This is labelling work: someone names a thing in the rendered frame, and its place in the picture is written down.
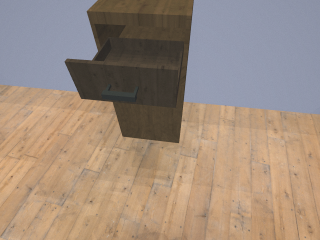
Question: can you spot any cabinet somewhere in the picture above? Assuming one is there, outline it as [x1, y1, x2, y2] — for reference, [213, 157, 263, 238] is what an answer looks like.
[86, 0, 194, 143]

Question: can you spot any handle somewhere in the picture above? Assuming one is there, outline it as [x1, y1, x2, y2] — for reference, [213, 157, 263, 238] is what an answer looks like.
[101, 84, 139, 102]

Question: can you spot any drawer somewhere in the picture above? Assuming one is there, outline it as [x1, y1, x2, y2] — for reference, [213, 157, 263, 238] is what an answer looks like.
[65, 37, 184, 108]

